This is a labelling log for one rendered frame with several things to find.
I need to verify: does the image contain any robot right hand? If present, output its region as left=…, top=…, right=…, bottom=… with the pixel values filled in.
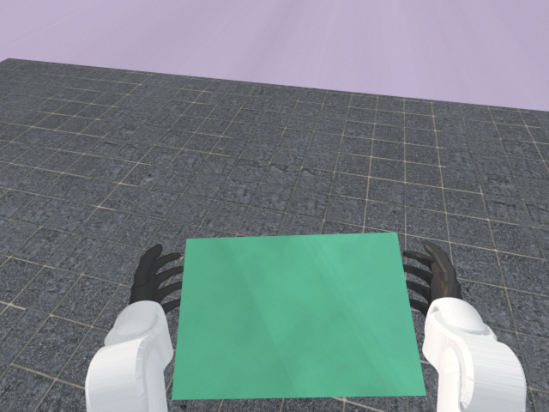
left=403, top=240, right=463, bottom=317

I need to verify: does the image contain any robot right forearm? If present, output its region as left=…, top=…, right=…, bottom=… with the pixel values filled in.
left=422, top=297, right=527, bottom=412

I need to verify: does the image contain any robot left hand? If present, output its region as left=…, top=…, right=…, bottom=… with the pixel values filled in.
left=129, top=244, right=184, bottom=314

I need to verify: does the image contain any carton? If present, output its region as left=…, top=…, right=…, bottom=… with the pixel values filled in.
left=172, top=233, right=426, bottom=400

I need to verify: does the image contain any robot left forearm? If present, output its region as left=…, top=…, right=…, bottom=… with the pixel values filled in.
left=85, top=300, right=173, bottom=412

